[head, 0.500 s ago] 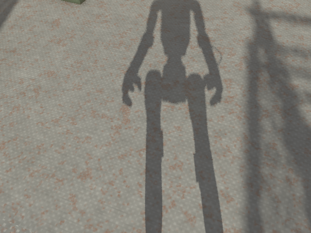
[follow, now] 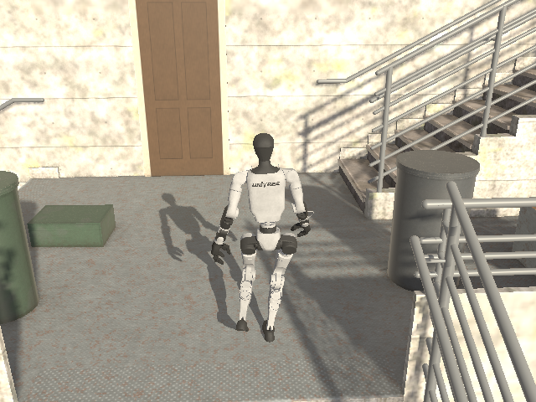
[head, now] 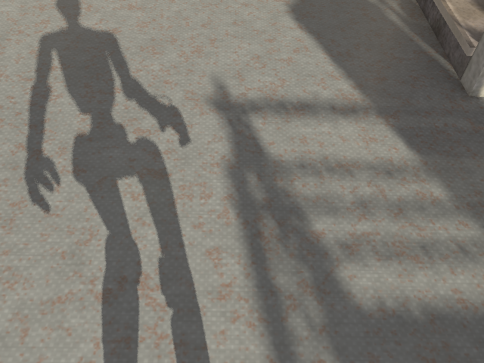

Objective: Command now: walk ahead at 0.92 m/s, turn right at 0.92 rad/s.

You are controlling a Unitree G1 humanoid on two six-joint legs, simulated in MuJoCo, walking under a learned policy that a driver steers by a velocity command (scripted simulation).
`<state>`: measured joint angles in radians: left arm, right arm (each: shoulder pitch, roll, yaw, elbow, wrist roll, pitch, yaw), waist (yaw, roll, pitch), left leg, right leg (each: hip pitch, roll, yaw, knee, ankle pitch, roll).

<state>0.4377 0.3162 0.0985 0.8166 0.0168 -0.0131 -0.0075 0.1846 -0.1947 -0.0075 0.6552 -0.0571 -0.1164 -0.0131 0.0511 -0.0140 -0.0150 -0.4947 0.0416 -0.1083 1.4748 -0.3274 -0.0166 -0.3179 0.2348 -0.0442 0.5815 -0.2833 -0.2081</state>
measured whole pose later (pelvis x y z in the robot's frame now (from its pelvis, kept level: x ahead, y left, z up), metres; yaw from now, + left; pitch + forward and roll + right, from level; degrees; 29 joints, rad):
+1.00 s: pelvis +0.33 +0.04 +0.01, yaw -32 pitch +0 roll -1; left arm 0.17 0.22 0.01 0.64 0.02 0.04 0.03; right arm 0.32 -0.25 -0.03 0.73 -0.01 0.06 0.02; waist -0.04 -0.01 0.01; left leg -0.27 -0.01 0.06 0.65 -0.37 0.04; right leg -0.32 0.00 -0.10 0.58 -0.26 -0.03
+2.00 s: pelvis +0.34 +0.04 +0.03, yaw +1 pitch +0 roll +0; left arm 0.32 0.29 0.05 0.76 0.01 0.03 -0.04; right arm 0.31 -0.25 -0.01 0.77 -0.03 -0.01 0.00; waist 0.01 -0.03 -0.01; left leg -0.07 -0.03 0.01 0.35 -0.28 0.05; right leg -0.53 0.04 0.07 1.00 -0.28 -0.04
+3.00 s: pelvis +1.09 -0.28 +0.02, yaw -33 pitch +0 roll +2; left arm 0.16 0.29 0.01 0.73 0.07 -0.08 -0.02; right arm 0.43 -0.31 -0.06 0.87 -0.02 -0.06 0.01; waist -0.05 -0.02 0.03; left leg -0.28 -0.12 -0.02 0.48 -0.21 0.09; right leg -0.45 0.04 0.05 1.28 -0.31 -0.07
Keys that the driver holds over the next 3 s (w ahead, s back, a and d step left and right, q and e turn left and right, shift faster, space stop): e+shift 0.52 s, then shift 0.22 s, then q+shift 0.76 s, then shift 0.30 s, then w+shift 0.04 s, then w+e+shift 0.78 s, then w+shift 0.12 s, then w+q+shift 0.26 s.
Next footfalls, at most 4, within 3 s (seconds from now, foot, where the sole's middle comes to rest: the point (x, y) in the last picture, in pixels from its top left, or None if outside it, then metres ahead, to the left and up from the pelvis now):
0.24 left None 0.46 0.14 -0.75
0.64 right None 0.33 -0.09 -0.75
1.02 left None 0.39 0.11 -0.75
1.46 right None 0.37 -0.09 -0.75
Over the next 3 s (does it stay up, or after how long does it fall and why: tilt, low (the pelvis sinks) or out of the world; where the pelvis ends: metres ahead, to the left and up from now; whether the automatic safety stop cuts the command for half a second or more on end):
stays up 1.09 -0.28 0.02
